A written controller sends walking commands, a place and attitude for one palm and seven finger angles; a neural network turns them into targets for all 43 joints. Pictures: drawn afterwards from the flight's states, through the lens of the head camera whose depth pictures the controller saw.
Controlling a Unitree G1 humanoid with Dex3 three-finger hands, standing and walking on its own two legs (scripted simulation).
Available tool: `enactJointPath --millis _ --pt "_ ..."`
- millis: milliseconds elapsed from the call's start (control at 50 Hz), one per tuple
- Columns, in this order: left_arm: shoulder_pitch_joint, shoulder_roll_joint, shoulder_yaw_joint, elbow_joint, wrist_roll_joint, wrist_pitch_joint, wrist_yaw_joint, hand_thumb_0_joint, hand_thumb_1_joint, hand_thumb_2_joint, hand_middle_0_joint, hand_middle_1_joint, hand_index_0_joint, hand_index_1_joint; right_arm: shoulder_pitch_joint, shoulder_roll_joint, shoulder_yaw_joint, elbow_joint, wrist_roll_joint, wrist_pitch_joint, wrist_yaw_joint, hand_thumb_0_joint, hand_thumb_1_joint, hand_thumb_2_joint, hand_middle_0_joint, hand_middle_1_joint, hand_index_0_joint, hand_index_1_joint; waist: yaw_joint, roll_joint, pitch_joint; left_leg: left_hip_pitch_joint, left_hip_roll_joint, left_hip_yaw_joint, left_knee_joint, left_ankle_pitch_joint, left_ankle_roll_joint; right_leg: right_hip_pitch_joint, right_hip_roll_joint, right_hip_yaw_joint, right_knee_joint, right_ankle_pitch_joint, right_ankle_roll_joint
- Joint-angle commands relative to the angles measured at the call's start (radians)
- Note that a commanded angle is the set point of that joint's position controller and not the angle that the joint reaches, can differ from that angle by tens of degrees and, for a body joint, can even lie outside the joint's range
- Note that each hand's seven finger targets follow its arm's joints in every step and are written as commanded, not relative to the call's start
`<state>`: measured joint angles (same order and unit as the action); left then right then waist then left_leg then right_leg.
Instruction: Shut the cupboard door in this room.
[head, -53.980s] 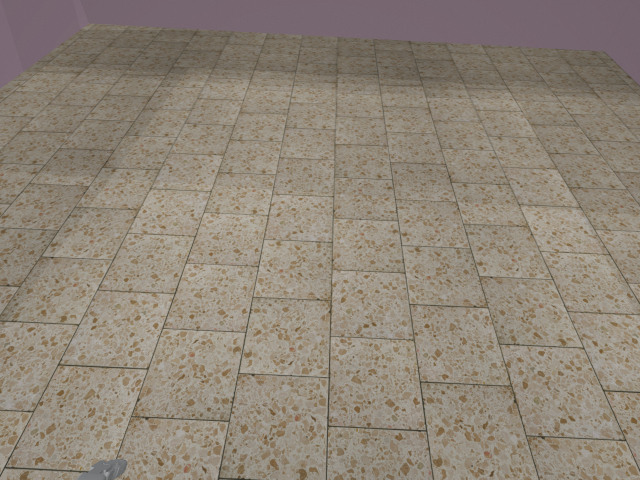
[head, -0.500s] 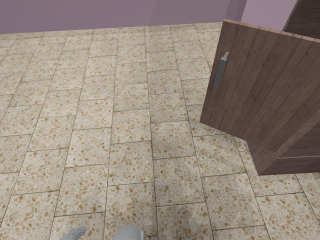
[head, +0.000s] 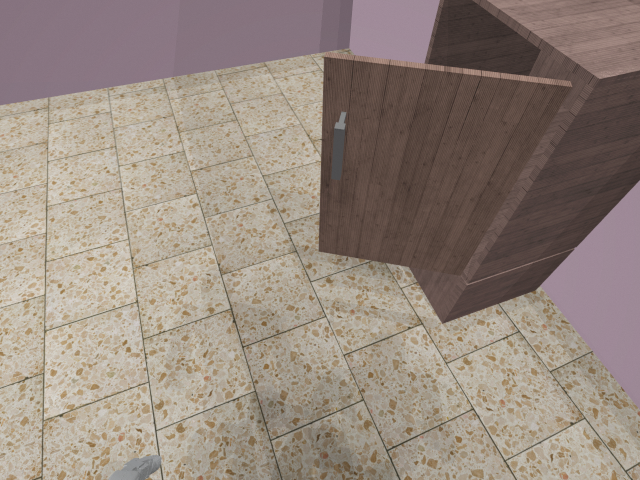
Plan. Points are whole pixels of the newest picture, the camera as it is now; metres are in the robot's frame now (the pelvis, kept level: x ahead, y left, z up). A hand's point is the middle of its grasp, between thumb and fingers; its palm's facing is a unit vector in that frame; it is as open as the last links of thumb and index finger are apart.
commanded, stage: turn to face it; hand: left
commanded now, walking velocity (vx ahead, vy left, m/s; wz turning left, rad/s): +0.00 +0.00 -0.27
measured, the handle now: (339, 146) +0.72 +0.00 -0.05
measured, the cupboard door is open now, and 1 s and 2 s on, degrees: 59 59 59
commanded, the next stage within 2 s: take the last steps up to it in 0.16 s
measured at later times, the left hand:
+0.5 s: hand out of the picture +0.12 +0.18 -0.18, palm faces -0.13 -0.98 -0.15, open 7.4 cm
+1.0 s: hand (291, 399) +0.25 +0.06 -0.17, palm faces -0.15 -0.97 -0.20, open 7.2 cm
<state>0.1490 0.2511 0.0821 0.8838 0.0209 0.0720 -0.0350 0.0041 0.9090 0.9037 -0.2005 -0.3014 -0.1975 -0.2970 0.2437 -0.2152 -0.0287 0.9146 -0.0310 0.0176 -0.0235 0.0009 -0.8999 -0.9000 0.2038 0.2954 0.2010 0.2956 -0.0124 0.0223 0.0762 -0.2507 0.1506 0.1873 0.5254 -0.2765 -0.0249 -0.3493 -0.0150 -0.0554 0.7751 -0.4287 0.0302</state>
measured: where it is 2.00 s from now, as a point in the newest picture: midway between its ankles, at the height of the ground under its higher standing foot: (361, 477)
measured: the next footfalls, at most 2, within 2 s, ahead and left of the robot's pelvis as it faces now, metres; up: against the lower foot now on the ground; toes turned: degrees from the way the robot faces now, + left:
right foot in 0.06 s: +0.02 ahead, -0.13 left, +0.00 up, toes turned -5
left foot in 0.38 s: +0.08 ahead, +0.11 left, +0.00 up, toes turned -2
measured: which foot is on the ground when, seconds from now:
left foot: down 0.00-0.04, up 0.06-0.36, down 0.38-0.78, up 0.80-1.00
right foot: up 0.00-0.04, down 0.06-0.38, up 0.40-0.76, down 0.78-1.00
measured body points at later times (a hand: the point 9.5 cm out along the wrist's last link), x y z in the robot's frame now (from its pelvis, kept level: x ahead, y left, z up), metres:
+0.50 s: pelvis +0.04 +0.00 +0.00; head +0.07 +0.02 +0.45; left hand +0.13 +0.23 -0.16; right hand +0.03 -0.25 -0.13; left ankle +0.04 +0.11 -0.74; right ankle -0.02 -0.12 -0.67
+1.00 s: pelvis +0.17 -0.11 +0.00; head +0.20 -0.11 +0.45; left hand +0.26 +0.11 -0.15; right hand +0.13 -0.34 -0.15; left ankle +0.20 +0.00 -0.70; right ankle +0.12 -0.19 -0.74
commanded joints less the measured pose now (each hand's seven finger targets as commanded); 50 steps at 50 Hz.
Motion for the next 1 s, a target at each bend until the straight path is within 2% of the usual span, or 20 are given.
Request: enactJointPath --millis 0,20,40,80,140,240,300,320,340,360,380,480,640,680,720,740,760,780,880,980 --pt "0.117 0.111 0.015 -0.039 0.005 -0.041 0.014 0.0 0.9 0.9 -0.2 -0.3 -0.2 -0.3 0.018 -0.191 -0.06 -0.038 0.015 -0.009 0.003 0.0 -0.9 -0.9 0.2 0.3 0.2 0.3 0.043 0.043 -0.144 -0.059 0.118 -0.073 0.067 0.204 0.037 0.295 -0.045 0.049 -0.397 0.301 -0.05" --pt "0.156 0.211 0.034 -0.026 0.014 -0.054 0.027 0.0 0.9 0.9 -0.2 -0.3 -0.2 -0.3 -0.006 -0.111 -0.045 -0.07 0.021 -0.008 0.007 0.0 -0.9 -0.9 0.2 0.3 0.2 0.3 0.067 -0.258 -0.135 -0.277 -0.03 0.025 0.264 -0.206 -0.031 0.397 -0.297 0.355 -0.476 0.53 -0.138" --pt "0.194 0.25 0.033 -0.013 0.002 -0.055 0.034 0.0 0.9 0.9 -0.2 -0.3 -0.2 -0.3 -0.059 -0.114 -0.035 -0.093 0.018 0.005 0.004 0.0 -0.9 -0.9 0.2 0.3 0.2 0.3 0.099 -0.264 -0.126 -0.306 -0.074 -0.088 0.458 -0.36 -0.033 0.3 -0.387 0.422 -0.464 0.665 -0.239" --pt "0.114 0.199 0.031 -0.016 0.006 -0.058 0.051 0.0 0.9 0.9 -0.2 -0.3 -0.2 -0.3 -0.047 -0.114 -0.037 -0.066 0.019 0.012 -0.008 0.0 -0.9 -0.9 0.2 0.3 0.2 0.3 0.049 -0.311 -0.103 -0.386 -0.069 -0.189 0.609 -0.284 -0.033 0.278 -0.32 0.407 -0.45 0.648 -0.265" --pt "0.034 0.137 0.013 -0.034 0.004 -0.06 0.057 0.0 0.9 0.9 -0.2 -0.3 -0.2 -0.3 -0.008 -0.097 -0.032 -0.022 0.016 0.008 0.002 0.0 -0.9 -0.9 0.2 0.3 0.2 0.3 0.006 -0.199 -0.111 -0.294 -0.06 -0.167 0.541 -0.164 -0.048 0.237 -0.232 0.23 -0.405 0.712 -0.223" --pt "0.053 0.152 0.021 -0.011 0.009 -0.056 0.055 0.0 0.9 0.9 -0.2 -0.3 -0.2 -0.3 -0.003 -0.067 -0.026 -0.012 0.02 0.008 0.002 0.0 -0.9 -0.9 0.2 0.3 0.2 0.3 0.013 -0.176 -0.091 -0.17 -0.097 -0.134 0.284 -0.14 -0.039 0.186 -0.223 0.258 -0.416 0.603 -0.229" --pt "0.029 0.131 0.02 0.002 0.003 -0.054 0.048 0.0 0.9 0.9 -0.2 -0.3 -0.2 -0.3 0.088 -0.063 -0.021 0.014 0.011 -0.012 -0.001 0.0 -0.9 -0.9 0.2 0.3 0.2 0.3 -0.027 -0.174 -0.101 0.025 -0.111 -0.109 0.019 0.003 -0.03 0.102 -0.167 0.258 -0.396 0.263 -0.177" --pt "0.033 0.099 0.014 0.001 -0.004 -0.049 0.042 0.0 0.9 0.9 -0.2 -0.3 -0.2 -0.3 0.137 -0.093 -0.022 0.032 0.006 -0.027 -0.003 0.0 -0.9 -0.9 0.2 0.3 0.2 0.3 -0.045 -0.092 -0.099 0.158 -0.09 -0.142 -0.111 0.019 -0.018 -0.013 -0.115 0.231 -0.336 0.082 -0.142" --pt "0.062 0.029 0.001 -0.01 -0.009 -0.044 0.031 0.0 0.9 0.9 -0.2 -0.3 -0.2 -0.3 0.191 -0.184 -0.04 0.047 -0.011 -0.038 -0.006 0.0 -0.9 -0.9 0.2 0.3 0.2 0.3 -0.061 0.2 -0.088 0.236 0.11 -0.411 -0.228 -0.133 0.046 -0.186 0.021 0.127 -0.121 -0.103 -0.085" --pt "0.036 0.02 -0.005 -0.043 -0.005 -0.047 0.025 0.0 0.9 0.9 -0.2 -0.3 -0.2 -0.3 0.253 -0.258 -0.053 0.04 -0.019 -0.035 -0.016 0.0 -0.9 -0.9 0.2 0.3 0.2 0.3 -0.09 0.299 -0.06 0.202 0.304 -0.682 -0.358 -0.314 0.149 -0.287 0.082 0.036 0.114 -0.205 -0.052" --pt "-0.012 0.053 0.005 -0.045 0.012 -0.044 0.016 0.0 0.9 0.9 -0.2 -0.3 -0.2 -0.3 0.237 -0.257 -0.056 0.043 -0.017 -0.04 -0.02 0.0 -0.9 -0.9 0.2 0.3 0.2 0.3 -0.09 0.229 -0.023 0.128 0.32 -0.693 -0.4 -0.383 0.166 -0.31 0.027 0.114 0.259 -0.138 -0.061" --pt "0.032 0.024 0.005 0.011 0.009 -0.056 -0.011 0.0 0.9 0.9 -0.2 -0.3 -0.2 -0.3 0.147 -0.139 -0.022 0.034 -0.007 -0.072 -0.02 0.0 -0.9 -0.9 0.2 0.3 0.2 0.3 -0.016 0.123 -0.011 0.126 0.159 -0.307 -0.346 0.028 0.127 -0.278 -0.026 0.079 0.314 0.116 -0.03" --pt "-0.058 -0.015 -0.016 0.008 0.006 -0.066 -0.018 0.0 0.9 0.9 -0.2 -0.3 -0.2 -0.3 0.217 -0.14 -0.04 0.106 -0.009 -0.067 -0.008 0.0 -0.9 -0.9 0.2 0.3 0.2 0.3 -0.048 0.148 -0.003 0.166 0.165 -0.173 -0.307 0.162 0.156 -0.146 -0.032 -0.022 -0.071 0.153 -0.036" --pt "-0.031 -0.007 -0.011 0.024 0.006 -0.072 -0.017 0.0 0.9 0.9 -0.2 -0.3 -0.2 -0.3 0.196 -0.15 -0.046 0.112 -0.009 -0.061 -0.007 0.0 -0.9 -0.9 0.2 0.3 0.2 0.3 -0.031 0.16 -0.005 0.121 0.169 -0.162 -0.263 0.139 0.144 -0.034 -0.019 -0.04 -0.156 0.156 -0.046" --pt "0.117 0.032 0.001 0.083 0.007 -0.086 -0.009 0.0 0.9 0.9 -0.2 -0.3 -0.2 -0.3 0.175 -0.133 -0.04 0.12 0.0 -0.057 -0.001 0.0 -0.9 -0.9 0.2 0.3 0.2 0.3 0.043 0.064 -0.061 0.034 0.094 -0.1 -0.097 0.172 0.091 0.227 0.025 -0.06 -0.316 0.233 -0.07" --pt "0.242 0.093 0.017 0.126 0.01 -0.099 0.001 0.0 0.9 0.9 -0.2 -0.3 -0.2 -0.3 0.166 -0.101 -0.034 0.113 0.014 -0.06 0.008 0.0 -0.9 -0.9 0.2 0.3 0.2 0.3 0.102 -0.062 -0.13 -0.119 0.023 -0.025 0.104 0.115 0.053 0.449 -0.091 0.083 -0.382 0.147 -0.12" --pt "0.365 0.194 0.039 0.167 0.008 -0.109 0.018 0.0 0.9 0.9 -0.2 -0.3 -0.2 -0.3 0.143 -0.021 -0.013 0.073 0.024 -0.065 0.014 0.0 -0.9 -0.9 0.2 0.3 0.2 0.3 0.14 -0.331 -0.175 -0.342 -0.117 0.021 0.381 -0.301 0.019 0.591 -0.329 0.426 -0.5 0.093 -0.222" --pt "0.363 0.192 0.037 0.173 -0.006 -0.109 0.029 0.0 0.9 0.9 -0.2 -0.3 -0.2 -0.3 0.083 -0.063 -0.023 0.056 0.019 -0.056 0.009 0.0 -0.9 -0.9 0.2 0.3 0.2 0.3 0.145 -0.3 -0.146 -0.381 -0.096 -0.106 0.56 -0.369 0.034 0.486 -0.377 0.512 -0.573 0.095 -0.271" --pt "0.119 0.02 -0.013 0.124 0.002 -0.124 0.05 0.0 0.9 0.9 -0.2 -0.3 -0.2 -0.3 0.117 0.005 -0.017 0.106 0.004 -0.041 0.013 0.0 -0.9 -0.9 0.2 0.3 0.2 0.3 -0.01 -0.137 -0.049 -0.261 -0.033 -0.142 0.489 -0.135 0.01 0.213 -0.254 0.137 -0.533 0.505 -0.245" --pt "0.134 0.028 -0.016 0.146 0.0 -0.129 0.05 0.0 0.9 0.9 -0.2 -0.3 -0.2 -0.3 0.092 0.035 -0.006 0.092 0.006 -0.044 0.021 0.0 -0.9 -0.9 0.2 0.3 0.2 0.3 -0.012 -0.135 -0.045 -0.147 -0.076 -0.088 0.19 -0.029 0.011 0.208 -0.213 0.094 -0.508 0.554 -0.23"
